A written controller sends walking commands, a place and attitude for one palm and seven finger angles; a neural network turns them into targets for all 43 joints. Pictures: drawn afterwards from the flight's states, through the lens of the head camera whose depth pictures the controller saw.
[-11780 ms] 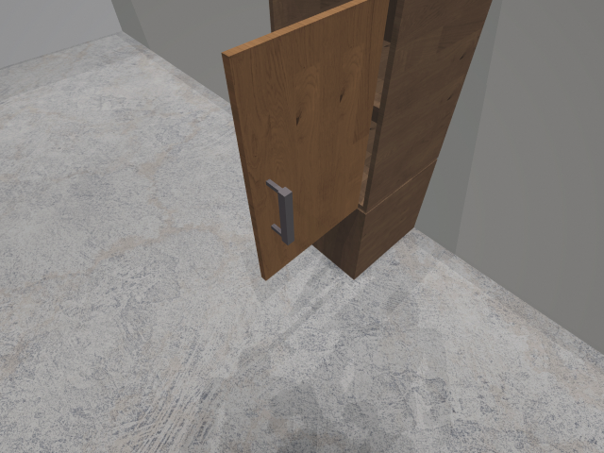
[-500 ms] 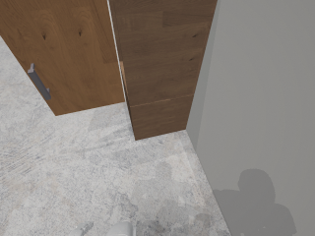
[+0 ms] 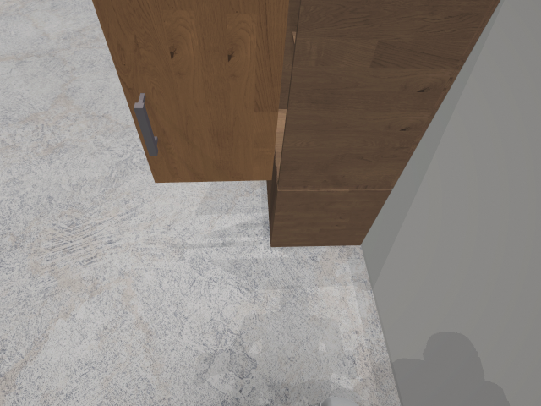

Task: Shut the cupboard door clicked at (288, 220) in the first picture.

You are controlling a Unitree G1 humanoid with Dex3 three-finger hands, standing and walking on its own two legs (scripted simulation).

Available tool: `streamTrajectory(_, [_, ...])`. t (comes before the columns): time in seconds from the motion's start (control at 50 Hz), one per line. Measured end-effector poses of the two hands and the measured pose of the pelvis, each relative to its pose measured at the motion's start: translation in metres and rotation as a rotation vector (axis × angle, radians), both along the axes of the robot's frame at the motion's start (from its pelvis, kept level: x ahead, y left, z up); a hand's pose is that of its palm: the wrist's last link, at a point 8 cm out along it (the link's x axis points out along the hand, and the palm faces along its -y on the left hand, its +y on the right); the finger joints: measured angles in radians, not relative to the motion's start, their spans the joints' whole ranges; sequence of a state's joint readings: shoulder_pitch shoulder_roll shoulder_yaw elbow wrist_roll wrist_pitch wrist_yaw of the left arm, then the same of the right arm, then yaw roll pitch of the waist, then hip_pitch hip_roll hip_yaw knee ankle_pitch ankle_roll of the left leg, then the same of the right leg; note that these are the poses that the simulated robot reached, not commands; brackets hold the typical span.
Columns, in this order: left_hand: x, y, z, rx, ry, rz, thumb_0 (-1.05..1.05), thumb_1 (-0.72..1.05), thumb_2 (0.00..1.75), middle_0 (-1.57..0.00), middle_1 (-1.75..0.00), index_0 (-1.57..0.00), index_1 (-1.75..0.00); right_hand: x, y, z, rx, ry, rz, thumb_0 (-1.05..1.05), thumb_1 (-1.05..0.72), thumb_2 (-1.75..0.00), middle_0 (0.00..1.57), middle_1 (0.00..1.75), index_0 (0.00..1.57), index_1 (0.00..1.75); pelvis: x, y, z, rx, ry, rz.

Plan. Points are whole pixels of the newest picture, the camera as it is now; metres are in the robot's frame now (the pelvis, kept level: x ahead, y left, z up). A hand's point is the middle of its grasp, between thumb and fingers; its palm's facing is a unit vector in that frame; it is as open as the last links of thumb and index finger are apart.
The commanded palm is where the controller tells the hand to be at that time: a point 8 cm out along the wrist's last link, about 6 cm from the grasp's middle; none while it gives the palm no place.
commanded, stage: take the last steps up to it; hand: left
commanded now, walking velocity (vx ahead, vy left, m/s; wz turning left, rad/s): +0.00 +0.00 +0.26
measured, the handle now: (148, 125) +0.72 +0.37 -0.10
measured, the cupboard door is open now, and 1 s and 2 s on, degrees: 91 91 91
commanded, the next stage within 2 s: come to a stop and stand still in 0.94 s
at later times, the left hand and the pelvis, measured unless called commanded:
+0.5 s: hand out of the picture -0.02 +0.14 -0.16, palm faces +0.20 -0.96 -0.21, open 7.3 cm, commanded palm none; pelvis +0.04 -0.03 +0.00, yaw +8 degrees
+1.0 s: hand (158, 327) +0.25 +0.22 -0.17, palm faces +0.13 -0.96 -0.25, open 7.3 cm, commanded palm none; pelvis +0.19 +0.02 -0.01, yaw +6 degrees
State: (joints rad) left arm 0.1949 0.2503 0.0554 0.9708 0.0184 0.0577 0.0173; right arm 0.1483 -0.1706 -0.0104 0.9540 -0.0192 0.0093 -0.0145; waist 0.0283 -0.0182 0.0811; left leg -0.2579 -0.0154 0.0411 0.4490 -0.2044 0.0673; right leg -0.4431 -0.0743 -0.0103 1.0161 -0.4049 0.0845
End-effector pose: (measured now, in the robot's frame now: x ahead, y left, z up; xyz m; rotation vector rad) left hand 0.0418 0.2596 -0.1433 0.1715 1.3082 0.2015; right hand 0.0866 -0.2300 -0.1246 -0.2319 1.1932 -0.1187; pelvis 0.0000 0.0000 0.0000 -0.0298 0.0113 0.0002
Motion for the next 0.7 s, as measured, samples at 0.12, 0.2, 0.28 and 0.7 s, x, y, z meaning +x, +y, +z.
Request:
streamTrajectory(0.12, [0.019, -0.032, 0.004, -0.005, -0.062, -0.02, 0.0, 0.91, 0.9, -0.19, -0.3, -0.19, -0.3, -0.044, -0.027, -0.016, 0.011, 0.101, -0.05, 0.0, -0.91, -0.9, 0.2, 0.3, 0.2, 0.3, -0.005, -0.019, -0.004, 0.019, -0.001, 0.028])
streamTrajectory(0.2, [0.021, -0.056, 0.003, 0.007, -0.113, -0.025, 0.0, 0.91, 0.9, -0.2, -0.3, -0.2, -0.3, -0.065, -0.049, -0.033, 0.03, 0.156, -0.074, 0.01, -0.91, -0.9, 0.2, 0.3, 0.2, 0.3, -0.005, -0.037, -0.014, 0.048, -0.005, 0.042])
streamTrajectory(0.28, [0.003, -0.072, 0.013, 0.0, -0.101, 0.022, 0.0, 0.92, 0.9, -0.2, -0.3, -0.2, -0.3, -0.066, -0.062, -0.029, 0.039, 0.198, -0.06, 0.01, -0.91, -0.9, 0.2, 0.3, 0.2, 0.3, 0.002, -0.043, -0.005, 0.043, -0.02, 0.075])
streamTrajectory(0.7, [-0.076, -0.041, -0.015, -0.122, 0.312, 0.233, 0.0, 0.91, 0.9, -0.2, -0.3, -0.2, -0.3, 0.137, 0.04, -0.017, 0.035, -0.075, 0.149, 0.01, -0.91, -0.9, 0.2, 0.3, 0.19, 0.3, 0.094, 0.02, -0.017, 0.054, -0.02, 0.12])
